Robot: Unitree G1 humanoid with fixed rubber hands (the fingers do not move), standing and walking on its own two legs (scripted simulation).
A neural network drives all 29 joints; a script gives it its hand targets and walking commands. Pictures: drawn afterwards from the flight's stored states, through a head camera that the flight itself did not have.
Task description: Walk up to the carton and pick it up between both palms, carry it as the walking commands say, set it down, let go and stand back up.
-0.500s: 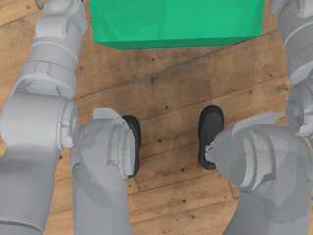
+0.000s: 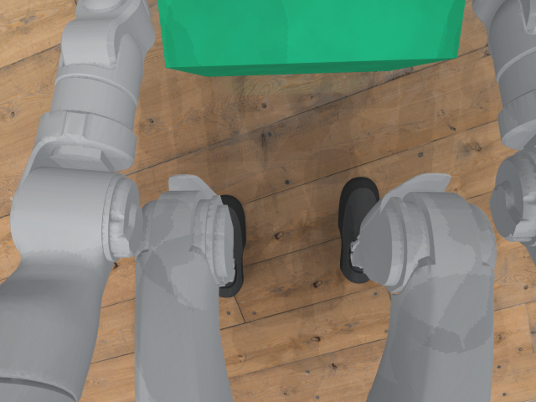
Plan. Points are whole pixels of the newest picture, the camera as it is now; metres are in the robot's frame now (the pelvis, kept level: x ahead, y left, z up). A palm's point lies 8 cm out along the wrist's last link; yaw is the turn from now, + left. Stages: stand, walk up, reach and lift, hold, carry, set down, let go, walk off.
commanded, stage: reach and lift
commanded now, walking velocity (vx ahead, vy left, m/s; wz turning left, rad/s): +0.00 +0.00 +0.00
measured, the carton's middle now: out of the picture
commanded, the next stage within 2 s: none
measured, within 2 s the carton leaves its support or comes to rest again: neither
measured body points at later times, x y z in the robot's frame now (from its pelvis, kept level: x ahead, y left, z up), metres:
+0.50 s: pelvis +0.00 +0.00 +0.03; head +0.35 -0.01 +0.29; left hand +0.56 +0.17 -0.11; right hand +0.57 -0.21 -0.10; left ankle +0.12 +0.12 -0.33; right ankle +0.15 -0.13 -0.33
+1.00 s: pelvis -0.02 +0.00 +0.07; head +0.33 -0.01 +0.34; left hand +0.54 +0.17 -0.04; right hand +0.55 -0.20 -0.03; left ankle +0.12 +0.12 -0.33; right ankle +0.15 -0.13 -0.33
